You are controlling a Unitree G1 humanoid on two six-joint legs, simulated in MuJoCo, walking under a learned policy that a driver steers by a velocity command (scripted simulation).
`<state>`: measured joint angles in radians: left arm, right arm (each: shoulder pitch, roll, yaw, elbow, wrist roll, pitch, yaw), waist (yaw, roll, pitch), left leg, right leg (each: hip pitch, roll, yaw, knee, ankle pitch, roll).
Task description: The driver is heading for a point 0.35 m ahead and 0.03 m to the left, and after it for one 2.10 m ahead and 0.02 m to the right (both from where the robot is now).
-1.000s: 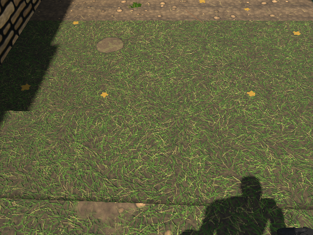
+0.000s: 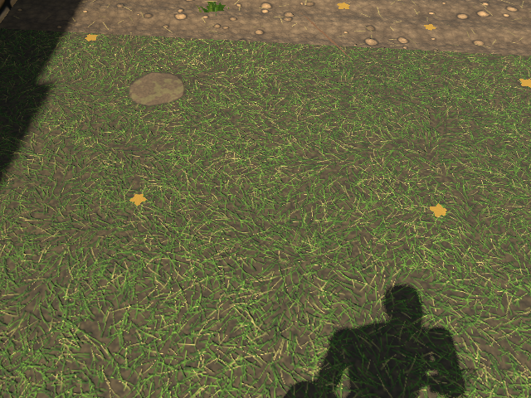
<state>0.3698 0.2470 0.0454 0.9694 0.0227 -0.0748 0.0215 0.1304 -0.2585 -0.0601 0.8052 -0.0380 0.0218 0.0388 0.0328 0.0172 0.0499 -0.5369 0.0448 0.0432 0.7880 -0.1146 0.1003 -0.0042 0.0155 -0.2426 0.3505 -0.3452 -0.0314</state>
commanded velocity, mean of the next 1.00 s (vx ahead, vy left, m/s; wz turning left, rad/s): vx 0.23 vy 0.00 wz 0.01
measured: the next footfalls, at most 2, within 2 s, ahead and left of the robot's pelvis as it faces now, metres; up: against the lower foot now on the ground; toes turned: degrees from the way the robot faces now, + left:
left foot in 0.08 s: +0.12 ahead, +0.09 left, +0.00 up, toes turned +6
right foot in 0.68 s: +0.51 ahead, +0.00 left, -0.17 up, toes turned +9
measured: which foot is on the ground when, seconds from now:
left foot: up 0.00-0.06, down 0.08-0.68, up 0.70-1.00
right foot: down 0.00-0.08, up 0.10-0.66, down 0.68-1.00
